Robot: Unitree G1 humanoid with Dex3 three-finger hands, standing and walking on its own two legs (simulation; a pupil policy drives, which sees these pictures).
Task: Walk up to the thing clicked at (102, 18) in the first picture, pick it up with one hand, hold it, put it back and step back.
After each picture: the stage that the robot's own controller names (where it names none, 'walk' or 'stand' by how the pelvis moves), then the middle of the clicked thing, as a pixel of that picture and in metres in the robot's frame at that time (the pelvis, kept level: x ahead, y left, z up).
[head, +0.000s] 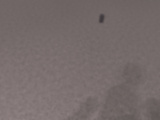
stand; (101, 18) +2.07 -0.27 -0.72
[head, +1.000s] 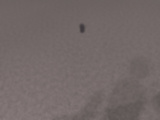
walk; (82, 28) +1.93 +0.17 -0.70
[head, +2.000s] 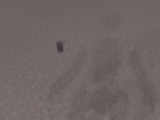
walk; (59, 47) +1.35 +0.34 -0.71
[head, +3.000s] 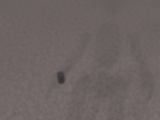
walk; (60, 77) +0.90 +0.26 -0.71
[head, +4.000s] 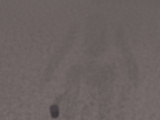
walk; (54, 111) +0.57 +0.21 -0.70
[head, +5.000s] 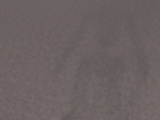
stand; out of the picture +0.38 +0.19 -0.70
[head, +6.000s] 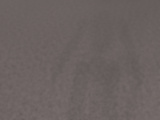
stand; out of the picture +0.35 +0.19 -0.72
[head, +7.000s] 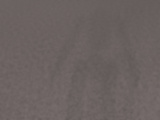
stand; out of the picture +0.36 +0.20 -0.73
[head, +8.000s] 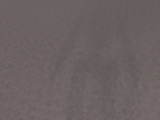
stand; out of the picture +0.35 +0.20 -0.73
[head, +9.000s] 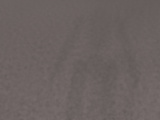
stand; out of the picture +0.34 +0.20 -0.73
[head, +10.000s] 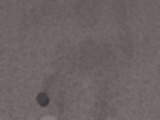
go down; (43, 100) +0.39 +0.20 -0.54
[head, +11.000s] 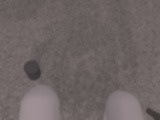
go down; (33, 71) +0.43 +0.24 -0.32
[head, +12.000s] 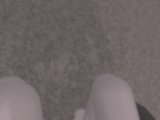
close in; out of the picture +0.40 +0.28 -0.24
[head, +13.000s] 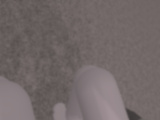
close; out of the picture +0.40 +0.29 -0.21
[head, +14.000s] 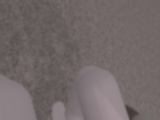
lift; out of the picture +0.38 +0.29 -0.22
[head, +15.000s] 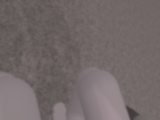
lift; out of the picture +0.35 +0.28 -0.22
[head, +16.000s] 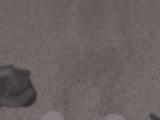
lift; (22, 90) +0.32 +0.20 -0.01
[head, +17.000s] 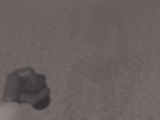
hold; (38, 92) +0.33 +0.16 +0.01
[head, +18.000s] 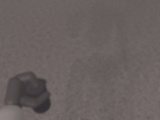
hold; (38, 96) +0.32 +0.17 -0.01
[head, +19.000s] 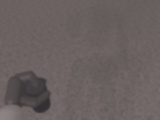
crouch; (38, 96) +0.32 +0.17 +0.00
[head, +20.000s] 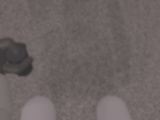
crouch; (20, 61) +0.42 +0.21 -0.09
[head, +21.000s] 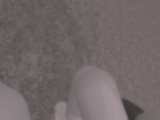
lower; out of the picture +0.39 +0.30 -0.22
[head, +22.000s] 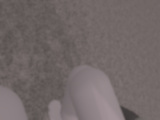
lower; out of the picture +0.41 +0.31 -0.22
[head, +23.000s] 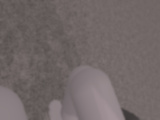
lower; out of the picture +0.41 +0.31 -0.22
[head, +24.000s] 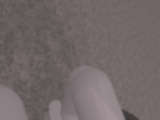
lower; out of the picture +0.40 +0.31 -0.22
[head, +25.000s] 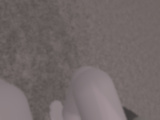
open; out of the picture +0.40 +0.30 -0.23
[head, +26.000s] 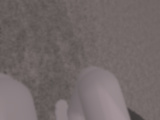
stand; out of the picture +0.39 +0.29 -0.23
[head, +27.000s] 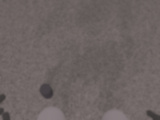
walk; (46, 91) +0.42 +0.21 -0.49
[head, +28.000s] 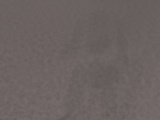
stand; out of the picture +0.37 +0.18 -0.67
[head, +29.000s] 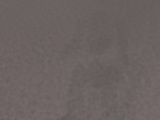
stand; out of the picture +0.37 +0.19 -0.67
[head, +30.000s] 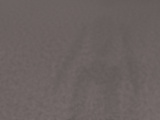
stand; out of the picture +0.39 +0.16 -0.72
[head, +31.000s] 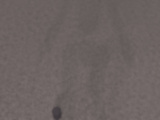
walk; (57, 113) +0.44 +0.14 -0.71
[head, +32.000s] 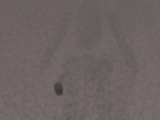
walk; (58, 89) +0.67 +0.24 -0.70
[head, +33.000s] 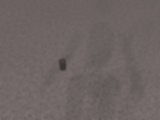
stand; (62, 64) +1.01 +0.20 -0.70
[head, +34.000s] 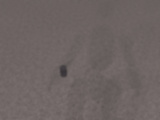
stand; (63, 71) +0.99 +0.19 -0.72
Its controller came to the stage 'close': yes
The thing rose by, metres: 0.70
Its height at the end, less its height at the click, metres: +0.00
